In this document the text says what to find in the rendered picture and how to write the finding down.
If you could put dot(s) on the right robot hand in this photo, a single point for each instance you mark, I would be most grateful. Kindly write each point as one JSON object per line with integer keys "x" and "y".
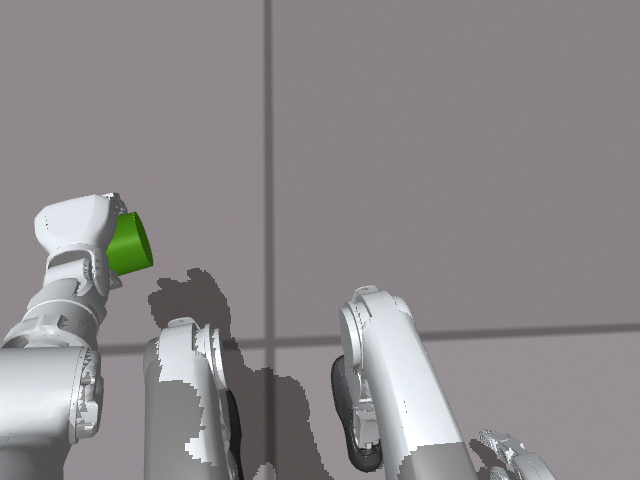
{"x": 527, "y": 466}

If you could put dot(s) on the can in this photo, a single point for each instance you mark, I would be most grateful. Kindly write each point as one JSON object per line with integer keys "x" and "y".
{"x": 129, "y": 249}

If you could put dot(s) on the left robot arm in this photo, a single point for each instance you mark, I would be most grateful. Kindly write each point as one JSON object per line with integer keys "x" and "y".
{"x": 51, "y": 390}

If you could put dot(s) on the left robot foot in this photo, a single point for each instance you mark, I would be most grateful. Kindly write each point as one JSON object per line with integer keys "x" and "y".
{"x": 236, "y": 435}

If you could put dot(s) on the right robot foot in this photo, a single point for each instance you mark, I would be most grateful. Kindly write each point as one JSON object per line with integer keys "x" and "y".
{"x": 362, "y": 459}

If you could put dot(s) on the left robot hand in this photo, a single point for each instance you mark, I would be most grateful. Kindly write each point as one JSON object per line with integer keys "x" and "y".
{"x": 90, "y": 220}

